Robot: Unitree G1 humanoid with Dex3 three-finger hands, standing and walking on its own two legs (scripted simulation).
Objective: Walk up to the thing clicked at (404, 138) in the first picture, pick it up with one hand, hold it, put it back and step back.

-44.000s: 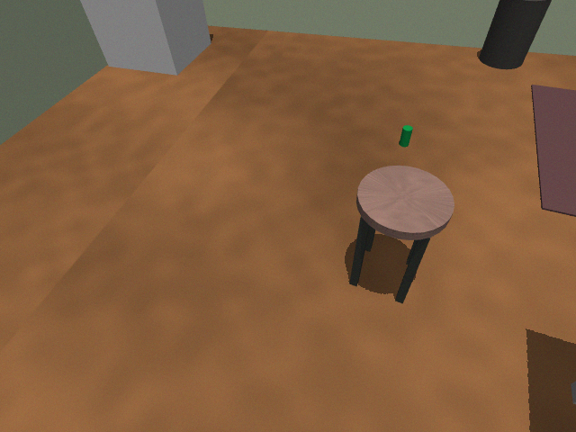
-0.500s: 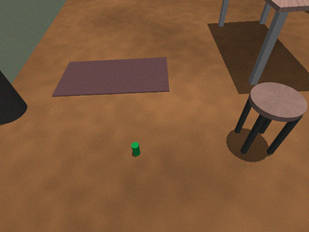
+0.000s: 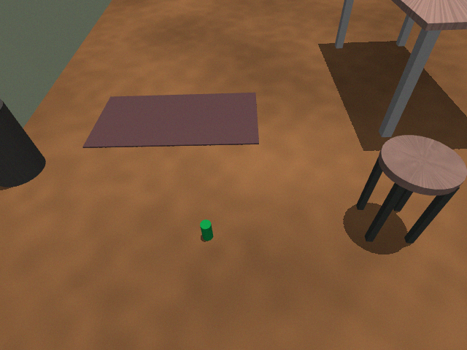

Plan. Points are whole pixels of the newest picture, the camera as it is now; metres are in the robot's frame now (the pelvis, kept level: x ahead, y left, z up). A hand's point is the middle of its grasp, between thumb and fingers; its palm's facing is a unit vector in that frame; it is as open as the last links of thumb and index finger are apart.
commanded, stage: walk up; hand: left
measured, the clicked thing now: (206, 230) +0.77 +0.22 -0.72
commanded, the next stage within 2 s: stand in 0.28 s
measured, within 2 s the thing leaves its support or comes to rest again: neither
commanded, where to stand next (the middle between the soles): +0.37 +0.00 m, yaw +2 degrees
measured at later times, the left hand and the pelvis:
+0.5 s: hand out of the picture +0.09 +0.25 -0.15, palm faces +0.00 -0.94 -0.33, open 7.3 cm; pelvis +0.01 +0.00 +0.01, yaw +0 degrees
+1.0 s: hand out of the picture +0.06 +0.25 -0.15, palm faces -0.05 -0.94 -0.34, open 7.3 cm; pelvis -0.01 +0.00 +0.01, yaw -1 degrees
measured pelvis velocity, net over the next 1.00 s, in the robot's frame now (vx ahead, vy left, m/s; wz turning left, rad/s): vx -0.01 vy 0.00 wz -0.01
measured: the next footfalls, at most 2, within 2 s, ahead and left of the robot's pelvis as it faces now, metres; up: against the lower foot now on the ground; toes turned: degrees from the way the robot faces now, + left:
right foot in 1.98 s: +0.30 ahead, -0.11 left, +0.00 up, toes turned +1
